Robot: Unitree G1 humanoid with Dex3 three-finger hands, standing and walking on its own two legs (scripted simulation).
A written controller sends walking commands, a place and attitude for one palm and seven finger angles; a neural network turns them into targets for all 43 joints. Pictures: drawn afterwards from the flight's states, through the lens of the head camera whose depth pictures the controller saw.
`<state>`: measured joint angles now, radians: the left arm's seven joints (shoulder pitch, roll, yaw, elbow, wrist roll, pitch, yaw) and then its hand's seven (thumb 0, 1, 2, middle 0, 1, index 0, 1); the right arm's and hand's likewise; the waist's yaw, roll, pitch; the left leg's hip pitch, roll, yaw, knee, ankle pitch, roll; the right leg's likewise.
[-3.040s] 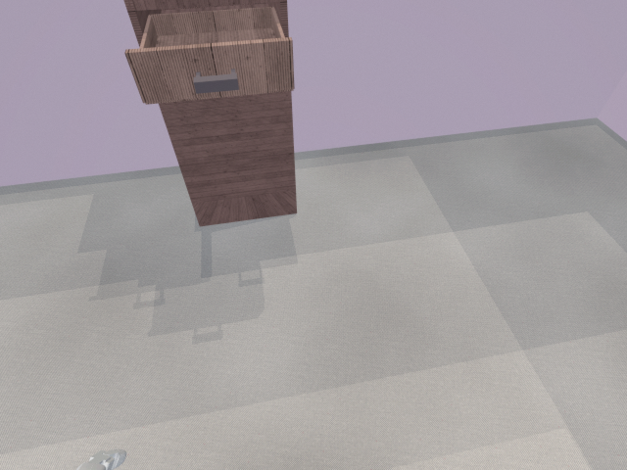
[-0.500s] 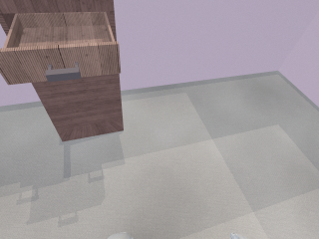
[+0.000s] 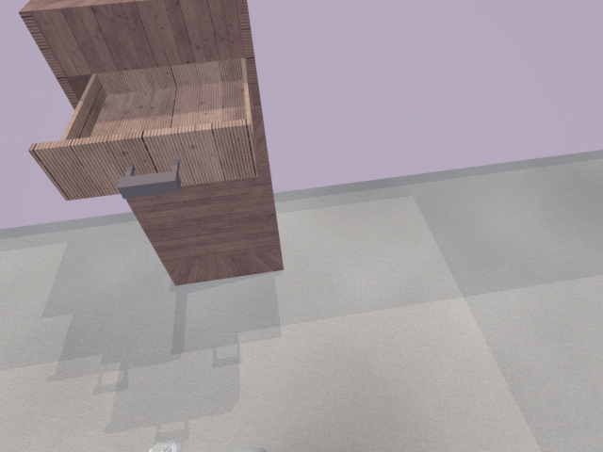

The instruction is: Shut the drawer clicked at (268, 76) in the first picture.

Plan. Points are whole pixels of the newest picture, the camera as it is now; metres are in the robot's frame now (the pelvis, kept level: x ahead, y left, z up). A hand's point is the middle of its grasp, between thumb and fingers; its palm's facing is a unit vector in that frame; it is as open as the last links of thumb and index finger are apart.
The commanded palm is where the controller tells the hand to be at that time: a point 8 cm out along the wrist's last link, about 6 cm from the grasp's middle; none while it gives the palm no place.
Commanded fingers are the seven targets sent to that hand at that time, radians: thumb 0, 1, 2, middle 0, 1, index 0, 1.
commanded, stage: turn to face it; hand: left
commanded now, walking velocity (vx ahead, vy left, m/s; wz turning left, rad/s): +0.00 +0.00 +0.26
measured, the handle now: (151, 176) +0.57 +0.29 +0.03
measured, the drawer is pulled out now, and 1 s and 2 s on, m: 0.26 0.26 0.26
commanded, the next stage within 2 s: take the last steps up to it in 0.06 s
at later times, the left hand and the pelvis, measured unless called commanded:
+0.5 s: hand out of the picture -0.02 +0.24 -0.17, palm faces +0.18 -0.97 -0.17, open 7.4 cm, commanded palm none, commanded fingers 0.00 0.90 0.90 -0.20 -0.30 -0.20 -0.30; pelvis +0.03 +0.06 +0.01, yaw +7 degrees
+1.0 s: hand (195, 386) +0.25 +0.20 -0.16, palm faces +0.14 -0.97 -0.21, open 7.3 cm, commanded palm none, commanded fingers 0.00 0.90 0.90 -0.20 -0.30 -0.20 -0.30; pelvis +0.18 +0.01 +0.00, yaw +7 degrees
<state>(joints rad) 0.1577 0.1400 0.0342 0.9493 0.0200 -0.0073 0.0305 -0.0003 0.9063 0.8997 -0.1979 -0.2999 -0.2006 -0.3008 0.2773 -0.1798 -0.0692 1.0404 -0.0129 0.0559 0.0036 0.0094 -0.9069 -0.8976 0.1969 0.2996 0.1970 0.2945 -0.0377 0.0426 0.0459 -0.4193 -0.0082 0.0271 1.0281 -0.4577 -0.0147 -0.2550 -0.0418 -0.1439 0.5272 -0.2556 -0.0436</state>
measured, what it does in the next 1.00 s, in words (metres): walks ahead: left foot, then right foot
